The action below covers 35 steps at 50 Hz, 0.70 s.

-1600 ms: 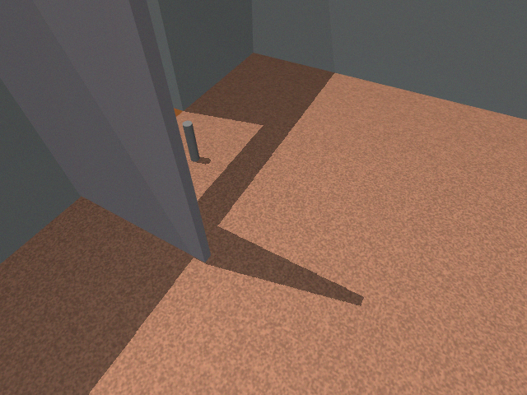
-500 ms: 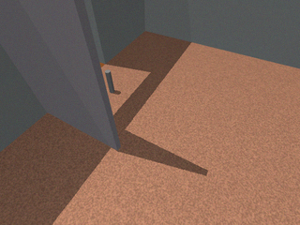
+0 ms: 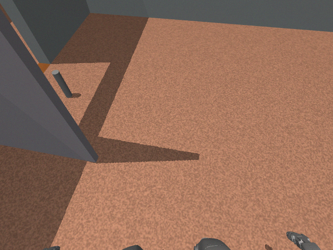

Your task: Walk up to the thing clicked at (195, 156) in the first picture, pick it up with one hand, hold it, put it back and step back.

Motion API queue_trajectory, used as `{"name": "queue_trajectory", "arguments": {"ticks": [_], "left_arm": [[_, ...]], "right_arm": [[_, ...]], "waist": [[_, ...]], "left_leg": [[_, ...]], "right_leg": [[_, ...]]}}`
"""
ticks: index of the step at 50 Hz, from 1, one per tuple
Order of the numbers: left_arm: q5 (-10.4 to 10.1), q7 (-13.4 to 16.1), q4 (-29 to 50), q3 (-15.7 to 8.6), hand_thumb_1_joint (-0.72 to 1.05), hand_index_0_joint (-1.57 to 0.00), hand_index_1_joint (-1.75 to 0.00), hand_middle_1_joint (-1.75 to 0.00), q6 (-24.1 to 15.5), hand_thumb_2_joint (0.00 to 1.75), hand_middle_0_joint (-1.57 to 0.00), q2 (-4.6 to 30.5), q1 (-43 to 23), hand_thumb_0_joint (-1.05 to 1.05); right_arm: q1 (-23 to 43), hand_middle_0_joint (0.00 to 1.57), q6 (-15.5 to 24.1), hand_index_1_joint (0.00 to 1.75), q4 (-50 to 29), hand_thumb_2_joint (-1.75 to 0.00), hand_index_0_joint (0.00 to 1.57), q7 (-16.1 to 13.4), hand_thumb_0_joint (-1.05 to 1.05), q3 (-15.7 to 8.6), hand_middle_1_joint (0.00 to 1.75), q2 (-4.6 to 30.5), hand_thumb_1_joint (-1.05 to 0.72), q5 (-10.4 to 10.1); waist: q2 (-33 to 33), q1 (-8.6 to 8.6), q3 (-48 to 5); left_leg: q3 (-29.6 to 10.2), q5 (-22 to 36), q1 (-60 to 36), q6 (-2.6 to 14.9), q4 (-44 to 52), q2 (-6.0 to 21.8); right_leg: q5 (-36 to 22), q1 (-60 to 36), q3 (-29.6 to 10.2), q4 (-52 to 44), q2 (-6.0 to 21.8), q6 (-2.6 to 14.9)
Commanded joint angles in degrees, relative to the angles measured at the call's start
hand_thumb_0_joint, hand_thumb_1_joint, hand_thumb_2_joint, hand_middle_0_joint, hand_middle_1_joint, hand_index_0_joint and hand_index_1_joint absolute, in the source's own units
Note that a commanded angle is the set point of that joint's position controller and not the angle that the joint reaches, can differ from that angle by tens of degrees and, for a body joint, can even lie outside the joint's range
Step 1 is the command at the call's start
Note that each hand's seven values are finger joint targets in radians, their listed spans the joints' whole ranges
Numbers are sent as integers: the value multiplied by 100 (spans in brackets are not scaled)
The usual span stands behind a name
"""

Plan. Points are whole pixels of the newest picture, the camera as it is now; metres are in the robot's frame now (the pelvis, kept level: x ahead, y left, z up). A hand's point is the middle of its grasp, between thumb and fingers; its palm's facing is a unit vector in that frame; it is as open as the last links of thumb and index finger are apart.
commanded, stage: walk up
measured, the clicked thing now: (62, 84) +1.28 +0.81 -0.63
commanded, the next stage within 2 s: stand in 1.32 s
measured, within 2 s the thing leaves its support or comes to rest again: neither
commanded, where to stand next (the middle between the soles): +0.05 +0.00 m, yaw -20 degrees
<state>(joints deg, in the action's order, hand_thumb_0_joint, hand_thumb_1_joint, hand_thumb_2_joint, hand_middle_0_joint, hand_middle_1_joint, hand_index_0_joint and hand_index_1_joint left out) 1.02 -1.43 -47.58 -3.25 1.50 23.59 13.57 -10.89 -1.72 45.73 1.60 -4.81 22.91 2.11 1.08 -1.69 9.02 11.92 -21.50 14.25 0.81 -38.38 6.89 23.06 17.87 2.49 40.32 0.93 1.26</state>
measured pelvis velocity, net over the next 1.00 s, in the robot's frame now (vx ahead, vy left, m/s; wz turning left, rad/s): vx -0.01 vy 0.01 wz -0.34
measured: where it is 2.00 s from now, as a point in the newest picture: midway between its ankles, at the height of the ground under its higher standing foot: outside the picture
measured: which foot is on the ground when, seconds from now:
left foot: down 0.00-0.04, up 0.06-0.32, down 0.34-1.00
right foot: up 0.00-0.00, down 0.02-0.36, up 0.38-0.62, down 0.64-1.00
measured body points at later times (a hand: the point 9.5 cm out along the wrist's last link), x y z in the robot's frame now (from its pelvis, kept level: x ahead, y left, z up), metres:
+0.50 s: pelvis +0.00 +0.02 +0.00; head +0.04 +0.04 +0.44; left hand +0.17 +0.32 -0.12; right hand -0.01 -0.31 -0.10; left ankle +0.05 +0.14 -0.72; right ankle -0.03 -0.11 -0.67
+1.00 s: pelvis -0.01 +0.01 +0.00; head +0.01 +0.00 +0.44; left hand +0.18 +0.27 -0.12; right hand -0.04 -0.30 -0.13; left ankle +0.05 +0.14 -0.72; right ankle -0.03 -0.12 -0.72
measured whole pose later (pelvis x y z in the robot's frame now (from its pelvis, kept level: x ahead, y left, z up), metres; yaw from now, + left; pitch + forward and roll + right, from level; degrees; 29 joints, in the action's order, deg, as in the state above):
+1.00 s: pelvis -0.01 +0.01 +0.00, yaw -20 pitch -3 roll +0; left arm 0.1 -0.1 -52.9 -1.2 -0.7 21.5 10.9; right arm -11.8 0.3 53.1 0.8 -0.3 21.0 1.2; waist 0.2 -0.2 5.3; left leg 1.0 -19.9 16.0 -1.9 -39.0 3.8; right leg 19.1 16.8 -4.2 39.4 -2.2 0.3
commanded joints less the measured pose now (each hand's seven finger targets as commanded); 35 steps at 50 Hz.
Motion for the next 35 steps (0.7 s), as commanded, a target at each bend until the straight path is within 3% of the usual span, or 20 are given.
{"name": "queue_trajectory", "arguments": {"ticks": [1,2,3,5,6,7,12,14,16,17,18,19,21,23,28,31,32,33,34,35], "left_arm": [[115,200,321,-560,90,-20,-30,-30,-326,90,-20,1522,1012,0],[129,240,535,-607,90,-20,-30,-30,-390,90,-20,1917,883,0],[104,257,611,-582,90,-20,-30,-30,-378,90,-20,1969,701,0],[-8,311,686,-454,90,-20,-30,-30,-352,90,-20,1518,93,0],[39,331,711,-419,90,-20,-30,-30,-344,90,-20,1437,104,0],[65,326,714,-413,90,-20,-30,-30,-354,90,-20,1396,166,0],[112,273,862,-439,90,-20,-30,-30,-282,90,-20,1458,303,0],[57,246,947,-404,90,-20,-30,-30,-210,90,-20,1402,69,0],[-35,226,1055,-310,90,-20,-30,-30,-127,90,-20,1174,-230,0],[-81,230,1095,-215,90,-20,-30,-30,-98,90,-20,780,-50,0],[-53,272,1021,-205,90,-20,-30,-30,-86,90,-20,792,114,0],[36,333,874,-345,90,-20,-30,-30,-106,90,-20,1374,-3,0],[-26,276,642,-403,90,-20,-30,-30,-118,90,-20,1265,167,0],[-60,176,513,-396,90,-20,-30,-30,-132,90,-20,1226,232,0],[-1,63,533,-335,90,-20,-30,-30,-238,90,-20,1001,-11,0],[33,149,212,-339,90,-20,-30,-30,-313,90,-20,903,546,0],[73,194,136,-414,90,-20,-30,-30,-371,90,-20,1133,682,0],[146,226,322,-505,90,-20,-30,-30,-451,90,-20,1639,392,0],[103,217,378,-488,90,-20,-30,-30,-443,90,-20,1875,216,0],[61,206,390,-430,90,-20,-30,-30,-450,90,-20,1648,71,0]], "right_arm": [[216,20,51,30,-796,-90,20,-41,0,-258,30,922,-90,-165],[489,20,4,30,-982,-90,20,-63,0,-154,30,705,-90,-166],[564,20,-45,30,-906,-90,20,-147,0,-245,30,1020,-90,-152],[63,20,-41,30,-564,-90,20,-128,0,-239,30,1068,-90,-246],[-33,20,-9,30,-460,-90,20,-136,0,-224,30,1113,-90,-221],[-184,20,19,30,-394,-90,20,-123,0,-215,30,1107,-90,-162],[-159,20,150,30,-383,-90,20,-156,0,-187,30,1045,-90,-106],[-432,20,234,30,-263,-90,20,-200,0,-214,30,1041,-90,-111],[-951,20,308,30,-86,-90,20,-247,0,-266,30,1040,-90,-36],[-903,20,371,30,-170,-90,20,-271,0,-338,30,1405,-90,69],[-492,20,410,30,-333,-90,20,-256,0,-421,30,1950,-90,-13],[-348,20,426,30,-370,-90,20,-204,0,-473,30,2094,-90,-85],[-88,20,475,30,-375,-90,20,-256,0,-313,30,1621,-90,-75],[-151,20,495,30,-352,-90,20,-267,0,-301,30,1606,-90,-64],[-458,20,412,30,-425,-90,20,-183,0,-262,30,1602,-90,19],[-186,20,281,30,-518,-90,20,-162,0,-158,30,1481,-90,-89],[-291,20,256,30,-535,-90,20,-165,0,-63,30,1148,-90,-118],[-292,20,244,30,-666,-90,20,-148,0,84,30,706,-90,-181],[64,20,189,30,-622,-90,20,-272,0,-47,30,1122,-90,-169],[-86,20,192,30,-452,-90,20,-274,0,-92,30,1225,-90,-166]], "waist": [[-943,510,-1267],[-1504,540,-1030],[-1075,522,-822],[-669,149,-696],[-896,144,-710],[-1049,147,-815],[-1205,316,-875],[-1094,128,-1015],[-828,-200,-1039],[250,-133,-924],[1263,11,-861],[927,-55,-714],[460,225,-416],[922,182,-428],[1102,-36,-883],[952,329,-1047],[271,387,-1157],[-1168,274,-1017],[-900,360,-918],[-610,215,-799]], "left_leg": [[-334,1163,1083,210,-1888,121],[-861,-1513,2128,-59,-2623,-678],[-1479,-1812,1760,-136,-3096,-316],[-1556,-1051,1722,-102,-2848,-158],[-1380,-811,1599,-101,-2563,-239],[-1309,-667,1467,-110,-2431,-303],[-1128,-668,905,-99,-1132,-515],[-1057,-270,244,-41,-374,-668],[-1098,551,-724,85,719,-713],[-2585,-63,-757,295,1621,195],[-4378,-215,-366,997,2238,1707],[-4816,-75,183,1487,2238,2117],[-3394,906,52,1268,1722,1337],[-2513,1267,100,1023,1530,916],[-1984,2031,-271,1067,960,881],[-1526,2214,261,758,55,653],[-1399,1541,790,507,-650,465],[-997,17,1931,6,-1565,-283],[-1449,-1619,1402,18,-1918,-278],[-1613,-1614,1201,15,-1992,-203]], "right_leg": [[-1241,-1637,-1732,-1766,728,648],[-1653,-1333,-4041,-2192,2054,1539],[-1537,-563,-4103,-2246,2295,1952],[-1382,-589,-2559,-1804,1416,1338],[-1386,-536,-2208,-1685,1070,1090],[-1645,-484,-2034,-1535,909,1059],[-2222,-210,-2088,-1190,834,1172],[-2625,127,-2046,-778,816,1064],[-2152,863,-1849,-154,594,691],[-1179,1407,-1654,759,-52,309],[894,1682,-1041,1714,-805,50],[1269,1328,-1370,2459,-518,-5],[765,1523,-1326,2815,-369,-6],[439,1284,-1042,2403,-271,3],[756,411,-224,488,-284,-84],[-613,-754,64,-1103,-476,78],[-748,-1283,-719,-1423,-154,177],[-1030,-1415,-3243,-1866,1229,706],[-1291,-359,-3817,-1787,1904,1573],[-1431,-236,-3408,-1627,1764,1574]]}}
